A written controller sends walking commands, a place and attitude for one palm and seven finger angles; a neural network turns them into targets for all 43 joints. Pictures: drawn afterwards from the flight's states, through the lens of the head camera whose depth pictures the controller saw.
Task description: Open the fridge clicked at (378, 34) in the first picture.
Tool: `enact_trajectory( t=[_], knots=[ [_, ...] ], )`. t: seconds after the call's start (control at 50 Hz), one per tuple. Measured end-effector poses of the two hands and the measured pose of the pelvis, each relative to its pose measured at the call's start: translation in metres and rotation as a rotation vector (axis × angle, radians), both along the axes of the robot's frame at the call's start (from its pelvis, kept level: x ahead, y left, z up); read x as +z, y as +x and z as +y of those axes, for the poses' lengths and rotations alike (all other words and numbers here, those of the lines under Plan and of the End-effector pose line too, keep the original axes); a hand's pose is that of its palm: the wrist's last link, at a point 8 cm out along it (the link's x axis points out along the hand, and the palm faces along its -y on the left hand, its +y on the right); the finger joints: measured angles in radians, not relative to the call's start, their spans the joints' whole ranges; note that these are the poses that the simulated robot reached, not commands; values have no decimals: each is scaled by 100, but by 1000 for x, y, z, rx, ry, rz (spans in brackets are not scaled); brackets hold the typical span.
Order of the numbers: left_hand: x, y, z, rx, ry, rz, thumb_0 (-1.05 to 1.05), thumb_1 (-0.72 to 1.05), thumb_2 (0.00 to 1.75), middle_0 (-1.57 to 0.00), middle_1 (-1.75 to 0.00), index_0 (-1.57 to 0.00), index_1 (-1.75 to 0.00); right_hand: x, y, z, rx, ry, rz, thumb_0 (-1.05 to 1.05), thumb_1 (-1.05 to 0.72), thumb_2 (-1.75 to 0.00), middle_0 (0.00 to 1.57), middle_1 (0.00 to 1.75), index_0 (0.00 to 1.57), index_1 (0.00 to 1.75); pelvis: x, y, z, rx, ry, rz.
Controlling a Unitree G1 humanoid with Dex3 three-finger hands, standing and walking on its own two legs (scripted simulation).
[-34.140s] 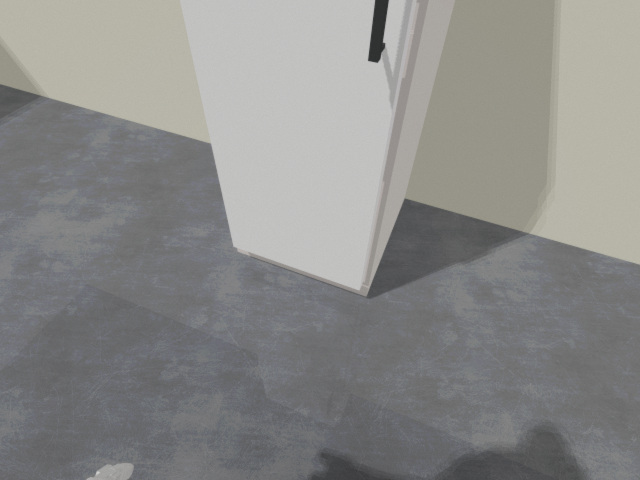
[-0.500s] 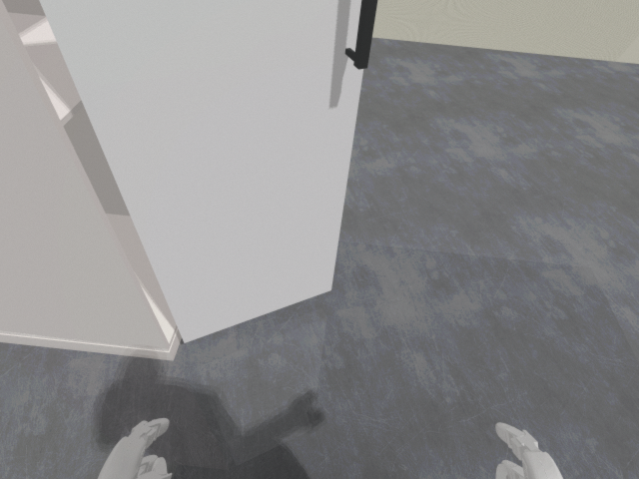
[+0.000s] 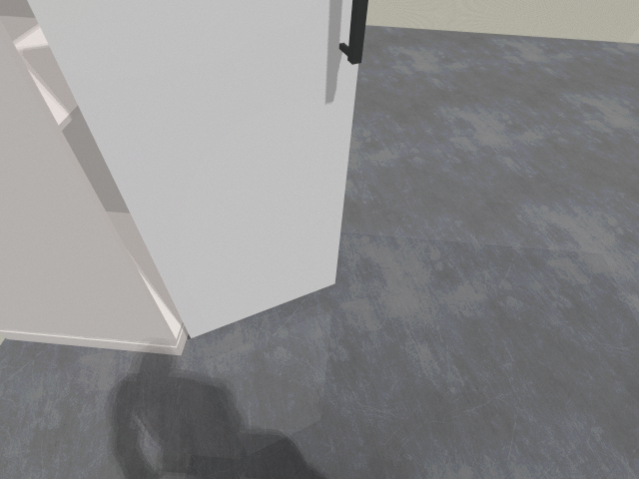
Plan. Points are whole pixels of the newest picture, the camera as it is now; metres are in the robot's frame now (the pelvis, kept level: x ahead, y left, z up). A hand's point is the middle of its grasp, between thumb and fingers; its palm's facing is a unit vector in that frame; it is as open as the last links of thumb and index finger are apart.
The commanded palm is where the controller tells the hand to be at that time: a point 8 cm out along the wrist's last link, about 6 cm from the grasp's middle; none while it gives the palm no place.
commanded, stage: let the arm hang, fingers relaxed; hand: right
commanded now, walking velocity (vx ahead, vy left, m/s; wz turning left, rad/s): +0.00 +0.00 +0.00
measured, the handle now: out of the picture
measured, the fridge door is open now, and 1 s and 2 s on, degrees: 60 60 60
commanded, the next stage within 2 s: look to check the result in 0.40 s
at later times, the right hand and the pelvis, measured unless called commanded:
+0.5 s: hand out of the picture +0.06 -0.18 -0.17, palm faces -0.01 +0.98 -0.21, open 7.4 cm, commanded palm none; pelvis +0.02 +0.00 +0.00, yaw +1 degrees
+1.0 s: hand out of the picture +0.08 -0.21 -0.16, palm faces -0.01 +0.96 -0.27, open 7.4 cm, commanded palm none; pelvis +0.03 +0.01 +0.01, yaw +0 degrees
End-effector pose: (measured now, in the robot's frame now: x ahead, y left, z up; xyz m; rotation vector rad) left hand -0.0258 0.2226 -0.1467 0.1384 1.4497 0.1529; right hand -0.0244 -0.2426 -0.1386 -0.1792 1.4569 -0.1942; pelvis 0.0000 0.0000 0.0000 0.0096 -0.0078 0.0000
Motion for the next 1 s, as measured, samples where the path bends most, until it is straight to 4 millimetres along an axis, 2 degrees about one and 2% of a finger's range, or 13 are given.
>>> enact_trajectory(
  t=[0.2,0.32,0.46,0.74,1.0],
  knots=[
    [3,42,6,-14,18,-110,1,90,90,-20,-30,-20,-30,-1,54,8,44,22,-132,0,-90,-90,20,30,20,30,1,5,-1,8,-5,-4],
    [8,56,13,-23,37,-130,1,91,90,-20,-30,-20,-30,-2,73,15,61,42,-164,0,-90,-90,20,30,20,30,3,10,0,10,-6,-3],
    [11,62,20,-25,51,-116,1,91,90,-20,-30,-20,-30,-1,78,12,63,38,-150,0,-90,-90,20,30,20,30,4,17,1,9,-6,-5],
    [11,71,30,-31,61,-90,1,90,90,-20,-30,-20,-30,5,78,-5,58,-10,-107,0,-90,-90,20,30,20,30,6,28,4,9,-6,-10],
    [17,96,48,-49,92,-133,1,90,90,-20,-30,-20,-30,12,103,-11,78,-33,-153,0,-90,-90,20,30,20,30,7,34,8,8,-8,-11]
  ],
)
